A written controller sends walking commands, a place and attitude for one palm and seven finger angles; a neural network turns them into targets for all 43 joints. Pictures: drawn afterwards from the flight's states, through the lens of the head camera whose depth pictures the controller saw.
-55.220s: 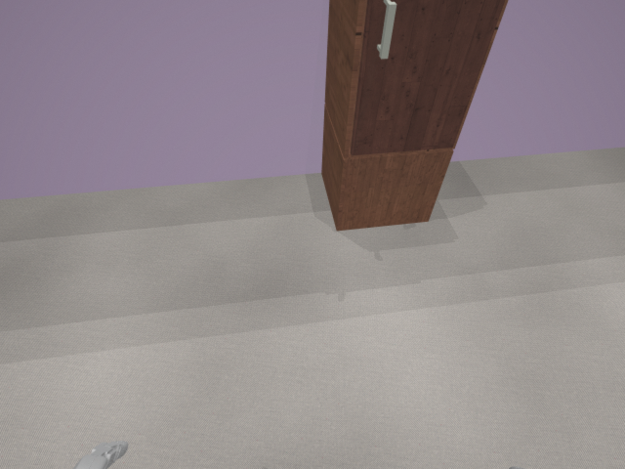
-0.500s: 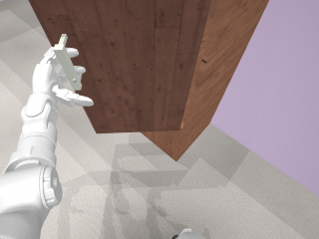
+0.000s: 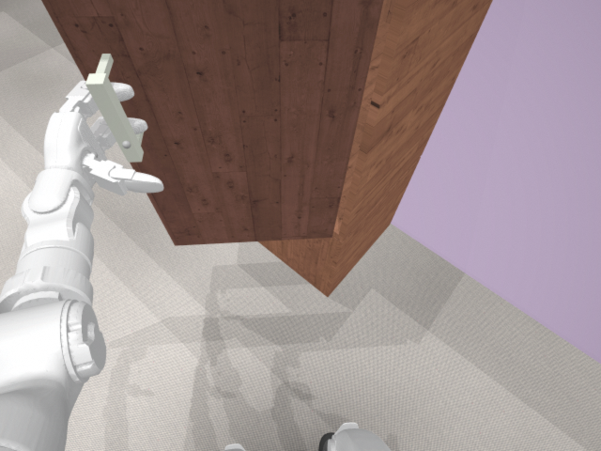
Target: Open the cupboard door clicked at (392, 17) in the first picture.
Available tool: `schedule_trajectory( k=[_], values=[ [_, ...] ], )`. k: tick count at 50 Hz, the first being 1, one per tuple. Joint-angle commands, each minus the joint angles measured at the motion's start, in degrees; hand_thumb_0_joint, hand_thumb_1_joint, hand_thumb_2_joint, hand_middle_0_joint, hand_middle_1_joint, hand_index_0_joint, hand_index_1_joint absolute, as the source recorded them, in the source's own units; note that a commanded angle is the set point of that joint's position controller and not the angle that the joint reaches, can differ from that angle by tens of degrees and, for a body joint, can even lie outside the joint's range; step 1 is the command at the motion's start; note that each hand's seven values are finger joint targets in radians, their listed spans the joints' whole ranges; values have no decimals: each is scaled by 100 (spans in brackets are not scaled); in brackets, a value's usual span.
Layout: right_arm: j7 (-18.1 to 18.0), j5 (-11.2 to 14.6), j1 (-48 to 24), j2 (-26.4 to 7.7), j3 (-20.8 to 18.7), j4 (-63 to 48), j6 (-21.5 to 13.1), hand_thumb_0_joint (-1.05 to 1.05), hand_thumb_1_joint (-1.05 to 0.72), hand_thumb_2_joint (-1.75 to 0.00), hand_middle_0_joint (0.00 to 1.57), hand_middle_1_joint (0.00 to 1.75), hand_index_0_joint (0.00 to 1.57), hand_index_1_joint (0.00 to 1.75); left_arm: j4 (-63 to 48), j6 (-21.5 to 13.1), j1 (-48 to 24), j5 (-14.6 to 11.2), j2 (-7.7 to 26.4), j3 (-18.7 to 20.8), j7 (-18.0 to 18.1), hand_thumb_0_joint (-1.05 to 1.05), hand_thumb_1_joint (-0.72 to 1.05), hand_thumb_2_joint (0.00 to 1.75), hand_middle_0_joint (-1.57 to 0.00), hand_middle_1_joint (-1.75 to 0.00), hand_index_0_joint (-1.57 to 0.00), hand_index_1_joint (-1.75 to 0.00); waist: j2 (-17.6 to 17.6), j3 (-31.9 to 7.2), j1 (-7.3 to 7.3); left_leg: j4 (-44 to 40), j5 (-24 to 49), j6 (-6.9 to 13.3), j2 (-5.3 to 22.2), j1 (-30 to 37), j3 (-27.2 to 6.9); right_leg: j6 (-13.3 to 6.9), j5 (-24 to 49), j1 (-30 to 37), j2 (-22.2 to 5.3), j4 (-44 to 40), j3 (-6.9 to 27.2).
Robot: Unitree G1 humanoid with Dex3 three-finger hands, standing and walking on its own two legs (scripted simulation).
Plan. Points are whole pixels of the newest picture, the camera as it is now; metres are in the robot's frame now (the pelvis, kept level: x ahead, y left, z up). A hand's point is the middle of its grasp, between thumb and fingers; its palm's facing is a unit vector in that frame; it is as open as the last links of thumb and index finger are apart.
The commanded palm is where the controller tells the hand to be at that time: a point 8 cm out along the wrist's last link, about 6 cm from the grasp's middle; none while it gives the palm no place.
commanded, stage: close the thumb around the handle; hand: left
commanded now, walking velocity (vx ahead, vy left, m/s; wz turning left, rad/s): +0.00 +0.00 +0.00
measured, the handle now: (121, 111) +0.55 +0.22 +0.11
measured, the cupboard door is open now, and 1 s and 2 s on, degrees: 45 48 87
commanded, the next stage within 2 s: pull the door open along its arc in 0.62 s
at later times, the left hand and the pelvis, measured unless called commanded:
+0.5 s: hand (127, 142) +0.49 +0.20 +0.11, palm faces +0.01 -1.00 -0.01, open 6.2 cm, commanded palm +0.46 +0.25 +0.11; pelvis +0.01 +0.01 +0.00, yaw +0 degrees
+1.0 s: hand (132, 155) +0.47 +0.19 +0.11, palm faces +0.01 -1.00 -0.01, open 5.7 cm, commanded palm +0.41 +0.24 +0.11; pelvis +0.02 +0.00 +0.01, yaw -1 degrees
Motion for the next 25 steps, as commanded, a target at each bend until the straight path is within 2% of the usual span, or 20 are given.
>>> schedule_trajectory(
  k=[1, 2, 5, 7, 8, 10, 11, 12, 14, 17, 18, 19, 21, 22, 23, 25],
  values=[
    [-56, 9, 611, -878, -319, -391, -184, 0, -90, -90, 20, 30, 20, 30, -1491, -501, -2694, -133, 1451, 171, 28, 0, -22, 42, -32, -123, -32, -123, 378, -2554, 13, -508, 1752, 94, -175, 802, -307, 0, 1721, 1727, 140, -247, 354],
    [-50, -8, 619, -881, -320, -399, -190, 0, -90, -90, 20, 30, 20, 30, -1510, -506, -2628, -161, 1463, 243, 34, 0, -16, 44, -32, -124, -32, -124, 459, -2613, 61, -504, 1816, 79, -172, 844, -309, -8, 1754, 1740, 141, -237, 347],
    [-47, 2, 637, -888, -319, -371, -183, 0, -90, -90, 20, 30, 20, 30, -1347, -474, -2507, -141, 1426, 190, 32, 0, 0, 52, -34, -125, -34, -125, 194, -2465, 22, -518, 1826, 93, -154, 757, -318, 9, 1767, 1708, 151, -237, 310],
    [-46, 0, 642, -893, -324, -376, -173, 0, -90, -90, 20, 30, 20, 30, -1311, -420, -2502, -81, 1449, 197, 57, 0, 12, 56, -34, -127, -34, -127, 248, -2357, 41, -544, 1764, 89, -159, 714, -318, 1, 1697, 1664, 140, -249, 309],
    [-35, 5, 613, -883, -325, -399, -175, 0, -90, -90, 20, 30, 20, 30, -1337, -399, -2481, -77, 1324, 98, 60, 0, 17, 59, -35, -127, -35, -127, 406, -2323, 25, -549, 1752, 82, -164, 779, -302, -3, 1658, 1573, 140, -263, 305],
    [-25, -12, 633, -870, -327, -392, -179, 0, -90, -90, 20, 30, 20, 30, -1440, -415, -2483, -84, 1276, 97, 97, 0, 28, 64, -36, -128, -36, -128, 484, -2472, 64, -522, 2026, 59, -146, 988, -347, -18, 1758, 1542, 155, -223, 265],
    [-22, -14, 627, -868, -323, -389, -181, 0, -90, -90, 20, 30, 20, 30, -1412, -410, -2466, -105, 1240, 85, 106, 0, 34, 66, -36, -129, -36, -129, 433, -2398, 41, -523, 2047, 46, -135, 981, -354, -16, 1762, 1506, 162, -226, 256],
    [-21, -13, 647, -895, -328, -393, -175, 0, -90, -90, 20, 30, 20, 30, -1346, -398, -2365, -135, 1346, 210, 122, 0, 40, 68, -36, -130, -36, -130, 161, -2369, 69, -524, 1949, 64, -134, 849, -335, -7, 1749, 1590, 166, -245, 266],
    [-40, -13, 652, -911, -318, -388, -166, 0, -90, -90, 20, 30, 20, 30, -1254, -408, -2393, -166, 1477, 317, 133, 0, 51, 73, -37, -131, -37, -131, -67, -2260, 41, -532, 1863, 97, -144, 667, -320, -3, 1802, 1722, 165, -242, 281],
    [-22, -15, 618, -859, -325, -422, -180, 0, -90, -90, 20, 30, 20, 30, -1528, -468, -2519, -71, 1269, 101, 119, 0, 68, 80, -38, -133, -38, -133, 352, -2453, 56, -529, 2073, 61, -146, 928, -324, -12, 1883, 1623, 149, -191, 279],
    [-14, -23, 604, -848, -317, -416, -186, 0, -90, -90, 20, 30, 20, 30, -1438, -459, -2444, -62, 1197, 53, 111, 0, 73, 83, -39, -133, -39, -133, 425, -2366, 58, -509, 2037, 50, -144, 932, -315, -15, 1816, 1534, 153, -210, 282],
    [-20, -28, 651, -867, -319, -399, -178, 0, -90, -90, 20, 30, 20, 30, -1460, -495, -2476, -61, 1309, 111, 122, 0, 79, 85, -39, -134, -39, -134, 281, -2350, 36, -499, 2125, 61, -128, 949, -361, -25, 1829, 1524, 165, -194, 251],
    [-18, -24, 646, -863, -321, -380, -162, 0, -90, -90, 20, 30, 20, 30, -1419, -477, -2481, -61, 1278, 101, 116, 0, 90, 90, -40, -135, -40, -135, 357, -2436, 40, -491, 2218, 35, -122, 993, -374, -19, 1889, 1528, 165, -170, 258],
    [-11, -22, 628, -850, -310, -376, -174, 0, -90, -90, 20, 30, 20, 30, -1373, -450, -2573, -91, 1088, -36, 97, 0, 90, 90, -40, -135, -40, -135, 300, -2326, -19, -505, 2138, 36, -121, 979, -371, -8, 1829, 1456, 168, -198, 240],
    [-20, -23, 646, -875, -325, -352, -171, 0, -90, -90, 20, 30, 20, 30, -1316, -431, -2586, -100, 1180, 47, 98, 0, 90, 90, -40, -135, -40, -135, 160, -2301, -22, -493, 2060, 46, -117, 924, -380, -5, 1784, 1457, 171, -209, 242],
    [-25, -26, 659, -867, -327, -352, -164, 0, -90, -90, 20, 30, 20, 30, -1438, -451, -2580, -110, 1250, 114, 121, 0, 90, 90, -40, -135, -40, -135, 361, -2511, 36, -483, 2326, 32, -123, 1096, -396, -13, 1921, 1513, 166, -174, 244]
  ],
)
